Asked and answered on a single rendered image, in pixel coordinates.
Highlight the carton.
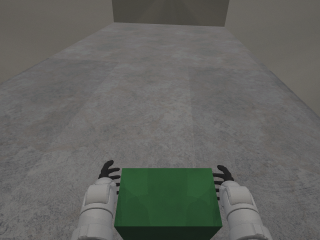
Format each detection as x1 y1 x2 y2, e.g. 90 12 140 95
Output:
114 168 223 240

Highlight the right robot forearm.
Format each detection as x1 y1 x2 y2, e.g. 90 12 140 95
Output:
219 180 273 240

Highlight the robot left hand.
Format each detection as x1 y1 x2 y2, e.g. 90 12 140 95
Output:
98 160 121 195

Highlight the robot right hand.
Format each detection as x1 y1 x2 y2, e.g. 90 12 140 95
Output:
213 165 234 200

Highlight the left robot forearm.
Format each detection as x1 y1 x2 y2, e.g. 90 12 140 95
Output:
71 177 117 240

